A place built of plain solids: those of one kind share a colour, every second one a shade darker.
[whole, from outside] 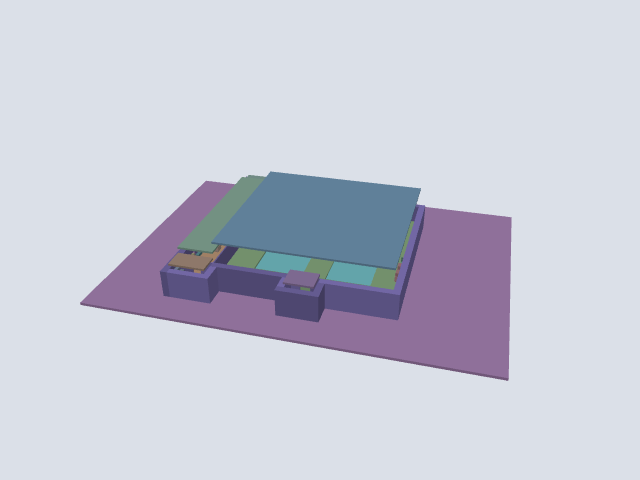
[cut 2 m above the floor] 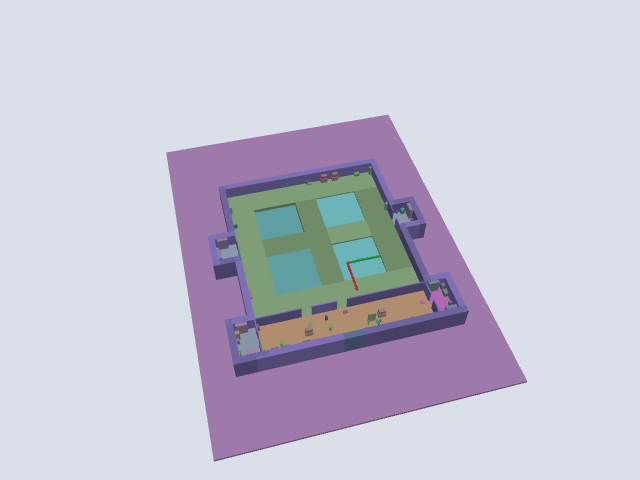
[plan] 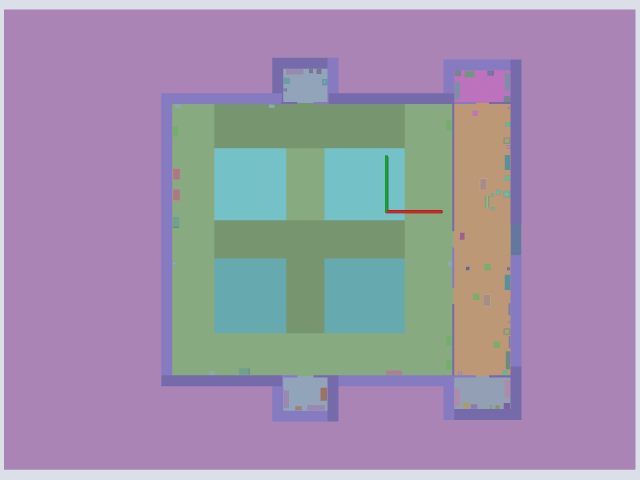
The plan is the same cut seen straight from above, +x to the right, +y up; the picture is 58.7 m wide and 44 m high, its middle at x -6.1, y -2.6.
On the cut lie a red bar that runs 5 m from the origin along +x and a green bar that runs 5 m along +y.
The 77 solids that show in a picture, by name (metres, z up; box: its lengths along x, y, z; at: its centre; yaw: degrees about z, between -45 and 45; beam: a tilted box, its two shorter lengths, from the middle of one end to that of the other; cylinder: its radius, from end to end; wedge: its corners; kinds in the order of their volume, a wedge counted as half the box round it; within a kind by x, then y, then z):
{
 "ground_under_all_1": {"box": [57.88, 42.21, 0.4], "at": [-6.13, -2.57, -1.6]},
 "wall_1": {"box": [1.0, 26.85, 4.17], "at": [-20.14, -2.57, 0.64]},
 "wall_2": {"box": [11.06, 1.0, 4.17], "at": [-15.11, -15.5, 0.64]},
 "wall_3": {"box": [11.06, 1.0, 4.17], "at": [-15.11, 10.36, 0.64]},
 "wall_4": {"box": [1.0, 4.25, 4.17], "at": [-9.97, -17.12, 0.64]},
 "wall_5": {"box": [1.0, 4.25, 4.17], "at": [-9.97, 11.98, 0.64]},
 "wall_6": {"box": [1.48, 0.2, 4.17], "at": [-8.93, 9.96, 0.64]},
 "wall_7": {"box": [6.05, 1.0, 4.17], "at": [-7.44, -18.75, 0.64]},
 "wall_8": {"box": [6.05, 1.0, 4.17], "at": [-7.44, 13.61, 0.64]},
 "wall_9": {"box": [1.0, 4.25, 4.17], "at": [-4.91, -17.12, 0.64]},
 "wall_10": {"box": [1.0, 4.25, 4.17], "at": [-4.91, 11.98, 0.64]},
 "wall_11": {"box": [11.51, 1.0, 4.17], "at": [0.46, -15.5, 0.64]},
 "wall_12": {"box": [11.51, 1.0, 4.17], "at": [0.46, 10.36, 0.64]},
 "wall_13": {"box": [1.0, 4.1, 4.17], "at": [5.71, -17.05, 0.64]},
 "wall_14": {"box": [1.0, 4.1, 4.17], "at": [5.71, 11.9, 0.64]},
 "wall_15": {"box": [0.2, 6.73, 4.17], "at": [6.11, -11.83, 0.64]},
 "wall_16": {"box": [0.2, 3.67, 4.17], "at": [6.11, -5.13, 0.64]},
 "wall_17": {"box": [0.2, 11.85, 4.17], "at": [6.11, 4.13, 0.64]},
 "wall_18": {"box": [2.18, 0.2, 4.17], "at": [7.1, -15.1, 0.64]},
 "wall_19": {"box": [2.18, 0.2, 4.17], "at": [7.1, 9.96, 0.64]},
 "wall_20": {"box": [7.15, 1.0, 4.17], "at": [8.79, -18.6, 0.64]},
 "wall_21": {"box": [7.15, 1.0, 4.17], "at": [8.79, 13.46, 0.64]},
 "wall_22": {"box": [2.18, 0.2, 4.17], "at": [10.47, -15.1, 0.64]},
 "wall_23": {"box": [2.18, 0.2, 4.17], "at": [10.47, 9.96, 0.64]},
 "wall_24": {"box": [1.0, 4.9, 4.17], "at": [11.86, -16.64, 0.64]},
 "wall_25": {"box": [1.0, 12.03, 4.17], "at": [11.86, -9.98, 0.64]},
 "wall_26": {"box": [1.0, 12.03, 4.17], "at": [11.86, 4.84, 0.64]},
 "wall_27": {"box": [1.0, 4.9, 4.17], "at": [11.86, 11.51, 0.64]},
 "floor_gang_1": {"box": [3.95, 25.05, 1.45], "at": [-17.77, -2.57, -0.72]},
 "floor_gang_2": {"box": [3.5, 6.85, 1.45], "at": [-7.44, -7.72, -0.72]},
 "floor_gang_3": {"box": [3.5, 6.6, 1.45], "at": [-7.44, 2.5, -0.72]},
 "floor_gang_4": {"box": [17.45, 3.95, 1.45], "at": [-7.07, -13.12, -0.72]},
 "floor_gang_5": {"box": [17.45, 3.5, 1.45], "at": [-7.07, -2.54, -0.72]},
 "floor_gang_6": {"box": [17.45, 4.15, 1.45], "at": [-7.07, 7.88, -0.72]},
 "floor_gang_7": {"box": [4.45, 25.05, 1.45], "at": [3.88, -2.57, -0.72]},
 "step_tier_1": {"box": [6.6, 6.85, 0.85], "at": [-12.49, -7.72, -1.02]},
 "step_tier_2": {"box": [6.6, 6.6, 1.24], "at": [-12.49, 2.5, -0.83]},
 "step_tier_3": {"box": [7.35, 6.85, 1.45], "at": [-2.02, -7.72, -0.72]},
 "step_tier_4": {"box": [7.35, 6.6, 1.19], "at": [-2.02, 2.5, -0.85]},
 "floor_foyer_1": {"box": [5.35, 25.05, 1.45], "at": [8.79, -2.57, -0.72]},
 "ceil_hall_1": {"box": [25.85, 25.05, 0.3], "at": [-6.82, -2.57, 6.0]},
 "ceil_foyer_1": {"box": [5.35, 25.05, 0.3], "at": [8.79, -2.57, 4.35]},
 "floor_side_1": {"box": [4.25, 3.25, 1.45], "at": [-7.44, -16.72, -0.72]},
 "floor_side_2": {"box": [4.25, 3.25, 1.45], "at": [-7.44, 11.58, -0.72]},
 "floor_cloaks_1": {"box": [5.35, 3.1, 1.45], "at": [8.79, 11.51, -0.72]},
 "floor_store_1": {"box": [5.35, 3.1, 1.45], "at": [8.79, -16.64, -0.72]},
 "door_leaf_1": {"box": [0.97, 2.8, 4.72], "at": [11.88, -2.57, 0.91]},
 "ceil_cloaks_1": {"box": [5.35, 3.1, 0.3], "at": [8.79, 11.51, 3.4]},
 "ceil_store_1": {"box": [5.35, 3.1, 0.3], "at": [8.79, -16.64, 3.4]},
 "shelves_side_1": {"box": [0.5, 1.6, 2.0], "at": [-9.19, -17.2, 1.0]},
 "shelves_side_2": {"box": [1.6, 0.5, 2.0], "at": [-8.41, 12.82, 1.0]},
 "shelves_side_3": {"box": [1.6, 0.5, 2.0], "at": [-6.46, -17.96, 1.0]},
 "ceil_side_1": {"box": [4.25, 3.25, 0.3], "at": [-7.44, 11.58, 3.4]},
 "shelves_cloaks_1": {"box": [0.5, 1.6, 2.0], "at": [6.49, 11.11, 1.0]},
 "shelves_cloaks_2": {"box": [0.5, 1.6, 2.0], "at": [11.08, 11.9, 1.0]},
 "shelves_store_1": {"box": [0.5, 1.6, 2.0], "at": [6.49, -17.05, 1.0]},
 "shelves_store_2": {"box": [0.5, 1.6, 2.0], "at": [11.08, -16.25, 1.0]},
 "chest_1": {"box": [0.5, 0.9, 0.53], "at": [-19.36, 7.37, 0.26]},
 "chest_2": {"box": [0.5, 0.9, 0.53], "at": [5.72, -14.03, 0.26]},
 "chest_3": {"box": [0.5, 0.9, 0.53], "at": [5.72, -11.82, 0.26]},
 "chest_4": {"box": [0.5, 0.9, 0.53], "at": [5.72, 7.91, 0.26]},
 "cart_1": {"box": [0.58, 0.98, 0.58], "at": [-19.25, 1.53, 1.21]},
 "cart_2": {"box": [0.58, 0.98, 0.58], "at": [-19.25, 3.44, 1.21]},
 "cart_foyer_1": {"box": [0.58, 0.98, 0.58], "at": [8.88, 2.5, 1.21]},
 "cart_foyer_2": {"box": [0.58, 0.98, 0.58], "at": [9.19, -8.14, 1.21]},
 "bench_foyer_1": {"box": [0.5, 1.4, 0.46], "at": [11.08, -6.5, 0.22]},
 "bench_foyer_2": {"box": [0.5, 1.4, 0.46], "at": [11.08, 4.5, 0.22]},
 "fridge_store_1": {"box": [0.6, 0.6, 1.5], "at": [7.31, -17.77, 0.75]},
 "case_side_1": {"box": [0.6, 1.2, 0.66], "at": [-5.75, -16.75, 0.42]},
 "hamper_cloaks_1": {"box": [0.9, 0.6, 0.72], "at": [7.61, 12.62, 0.36]},
 "standee_foyer_1": {"box": [0.14, 1.13, 1.69], "at": [9.22, 0.92, 0.89]},
 "trolley_1": {"box": [0.6, 1.0, 0.06], "at": [-19.3, -0.99, 0.2]},
 "trolley_2": {"box": [1.0, 0.6, 0.06], "at": [-13.03, -14.66, 0.2]},
 "high_table_foyer_1": {"box": [0.6, 0.6, 0.05], "at": [8.22, -7.8, 1.0]},
 "high_table_foyer_2": {"box": [0.6, 0.6, 0.05], "at": [9.26, -5.09, 1.0]},
 "form_foyer_1": {"box": [0.4, 1.65, 0.05], "at": [11.13, -13.62, 0.43]},
 "form_1": {"box": [1.45, 0.4, 0.05], "at": [0.69, -14.76, 0.43]}
}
